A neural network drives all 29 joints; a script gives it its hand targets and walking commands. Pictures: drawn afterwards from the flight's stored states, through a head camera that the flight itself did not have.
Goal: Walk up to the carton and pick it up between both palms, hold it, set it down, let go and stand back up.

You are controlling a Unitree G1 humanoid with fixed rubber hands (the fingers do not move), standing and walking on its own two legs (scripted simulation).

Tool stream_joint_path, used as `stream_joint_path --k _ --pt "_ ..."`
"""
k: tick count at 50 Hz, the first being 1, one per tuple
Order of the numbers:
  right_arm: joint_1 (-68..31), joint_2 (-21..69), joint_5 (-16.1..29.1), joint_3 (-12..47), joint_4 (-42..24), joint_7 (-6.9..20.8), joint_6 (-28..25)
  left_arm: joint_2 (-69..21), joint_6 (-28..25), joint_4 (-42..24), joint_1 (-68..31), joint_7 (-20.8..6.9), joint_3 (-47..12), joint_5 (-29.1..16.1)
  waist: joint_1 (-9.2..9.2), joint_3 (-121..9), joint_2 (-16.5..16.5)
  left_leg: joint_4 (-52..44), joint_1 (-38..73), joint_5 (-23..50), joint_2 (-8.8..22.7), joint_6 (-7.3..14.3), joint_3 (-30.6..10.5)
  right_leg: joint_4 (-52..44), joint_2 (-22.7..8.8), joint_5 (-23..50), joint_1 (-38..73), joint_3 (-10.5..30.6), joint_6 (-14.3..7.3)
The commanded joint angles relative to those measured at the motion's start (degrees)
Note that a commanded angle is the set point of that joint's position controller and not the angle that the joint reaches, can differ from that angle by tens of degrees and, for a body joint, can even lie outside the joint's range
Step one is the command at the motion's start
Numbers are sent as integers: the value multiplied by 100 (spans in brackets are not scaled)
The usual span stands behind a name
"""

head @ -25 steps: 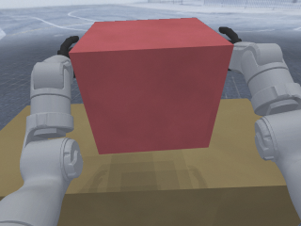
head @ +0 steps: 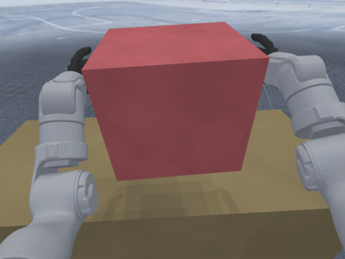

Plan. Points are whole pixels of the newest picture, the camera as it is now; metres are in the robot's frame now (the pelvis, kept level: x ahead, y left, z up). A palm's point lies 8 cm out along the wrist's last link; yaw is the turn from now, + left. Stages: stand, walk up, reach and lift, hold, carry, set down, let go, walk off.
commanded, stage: hold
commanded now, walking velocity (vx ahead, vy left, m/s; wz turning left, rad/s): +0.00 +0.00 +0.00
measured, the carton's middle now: (173, 98) +0.41 -0.01 +0.25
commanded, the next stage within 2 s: set down in 0.92 s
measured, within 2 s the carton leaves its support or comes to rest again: neither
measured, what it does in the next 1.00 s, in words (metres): stands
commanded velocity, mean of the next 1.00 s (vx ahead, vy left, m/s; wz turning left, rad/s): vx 0.00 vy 0.00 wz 0.00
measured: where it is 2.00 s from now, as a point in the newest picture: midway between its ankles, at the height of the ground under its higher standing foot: outside the picture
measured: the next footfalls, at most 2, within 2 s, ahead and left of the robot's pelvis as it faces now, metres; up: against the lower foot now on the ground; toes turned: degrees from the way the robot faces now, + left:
none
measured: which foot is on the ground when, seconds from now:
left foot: down 0.00-1.00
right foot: down 0.00-1.00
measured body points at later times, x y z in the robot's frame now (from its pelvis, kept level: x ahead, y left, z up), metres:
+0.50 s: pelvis +0.00 +0.01 +0.00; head -0.09 +0.03 +0.44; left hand +0.39 +0.20 +0.32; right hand +0.38 -0.19 +0.34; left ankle +0.03 +0.14 -0.75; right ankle -0.01 -0.13 -0.75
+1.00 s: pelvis +0.00 +0.00 +0.00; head -0.11 +0.01 +0.43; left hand +0.37 +0.21 +0.36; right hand +0.37 -0.18 +0.37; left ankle +0.03 +0.14 -0.75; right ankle -0.01 -0.13 -0.75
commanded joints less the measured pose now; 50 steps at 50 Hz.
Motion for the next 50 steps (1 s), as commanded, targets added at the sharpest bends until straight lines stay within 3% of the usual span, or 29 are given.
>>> stream_joint_path --k 1,8,14,19,23,30,34,38,42,46,47,50 --pt "-4238 3437 899 221 -1936 904 -213 -2700 -483 -825 -4517 -973 -1172 -1126 124 -1415 -178 -43 800 915 -349 167 278 -183 45 707 49 -47 -87" --pt "-4338 3314 519 -177 -1240 923 -220 -2679 -572 62 -4733 -1197 -1016 -1027 -8 -1010 -230 -68 667 369 -337 210 293 -396 -67 -276 -472 5 -216" --pt "-4295 3100 466 -280 -866 980 -255 -2804 -616 285 -4707 -1323 -987 -982 -92 -968 75 -173 453 467 -254 88 266 -245 0 100 -157 -44 -262" --pt "-4209 2954 626 -195 -965 1047 -301 -2989 -581 -124 -4617 -1294 -1121 -1038 -137 -1201 368 -161 538 961 -192 -69 225 -60 101 776 199 -93 -293" --pt "-4128 2978 871 -5 -1419 1081 -336 -3111 -555 -820 -4592 -1157 -1358 -1182 -143 -1649 551 4 795 1631 -189 -184 192 81 195 1339 444 -123 -284" --pt "-4134 3324 1209 424 -2299 1012 -309 -2928 -494 -1625 -4478 -839 -1455 -1282 83 -2050 273 177 1084 2042 -295 -74 209 106 222 1719 556 -126 -116" --pt "-4158 3474 1128 451 -2375 912 -248 -2711 -453 -1377 -4380 -831 -1275 -1186 180 -1766 -128 81 1016 1512 -359 118 266 -47 134 1384 350 -81 -21" --pt "-4227 3494 829 199 -2060 850 -212 -2624 -470 -748 -4455 -958 -1151 -1120 109 -1286 -387 -15 902 757 -386 253 301 -302 -14 472 -183 -18 -57" --pt "-4314 3412 510 -137 -1503 856 -210 -2623 -553 -46 -4689 -1157 -1069 -1052 -15 -941 -366 5 808 324 -388 266 306 -513 -127 -459 -678 36 -190" --pt "-4347 3241 364 -314 -1020 885 -224 -2670 -625 439 -4768 -1324 -975 -970 -100 -824 -164 -53 587 206 -339 205 289 -464 -123 -559 -609 18 -256" --pt "-5552 3428 539 -171 -1463 963 -344 -2777 -627 -40 -5775 -1285 -836 -1052 294 -1241 -38 -237 543 194 -281 239 181 -187 9 -203 -249 -40 -220" --pt "-5625 3555 645 -126 -1206 1061 -568 -3101 -684 43 -5682 -1174 -858 -1108 367 -1598 68 -195 653 580 -249 148 196 20 105 376 98 -90 -237"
